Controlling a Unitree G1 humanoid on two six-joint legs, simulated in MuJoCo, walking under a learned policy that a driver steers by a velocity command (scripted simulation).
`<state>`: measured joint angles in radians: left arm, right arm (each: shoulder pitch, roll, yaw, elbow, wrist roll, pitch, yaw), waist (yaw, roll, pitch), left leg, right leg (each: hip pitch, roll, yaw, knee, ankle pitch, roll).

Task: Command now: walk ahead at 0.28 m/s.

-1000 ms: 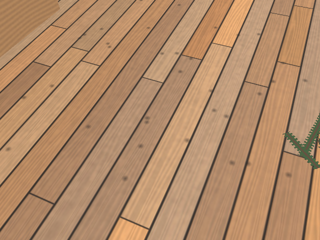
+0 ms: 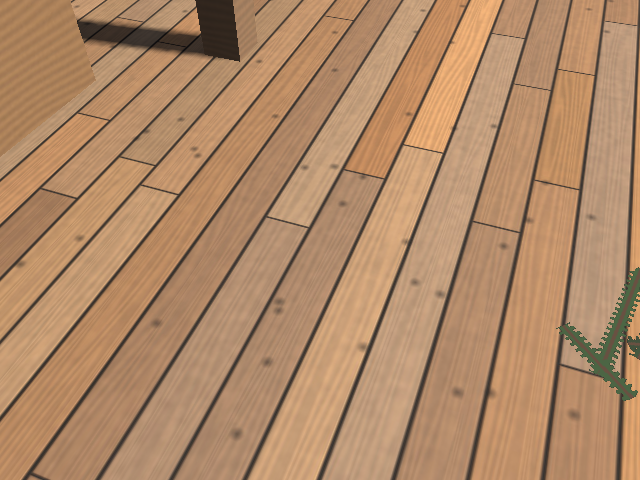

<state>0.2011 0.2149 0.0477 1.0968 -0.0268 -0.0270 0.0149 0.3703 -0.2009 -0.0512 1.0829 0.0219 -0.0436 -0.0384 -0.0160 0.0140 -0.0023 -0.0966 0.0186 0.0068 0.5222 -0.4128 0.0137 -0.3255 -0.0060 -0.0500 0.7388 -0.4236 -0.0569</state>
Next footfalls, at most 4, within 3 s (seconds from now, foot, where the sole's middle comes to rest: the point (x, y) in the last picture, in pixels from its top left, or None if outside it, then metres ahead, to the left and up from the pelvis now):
0.56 left None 0.44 0.12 -0.77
1.10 right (435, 436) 0.64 -0.21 -0.77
1.60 left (411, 302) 1.00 -0.21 -0.77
1.98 right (507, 334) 0.90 -0.43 -0.77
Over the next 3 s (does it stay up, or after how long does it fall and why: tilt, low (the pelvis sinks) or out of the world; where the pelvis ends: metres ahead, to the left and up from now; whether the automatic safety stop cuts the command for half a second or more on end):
stays up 1.15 -0.45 -0.01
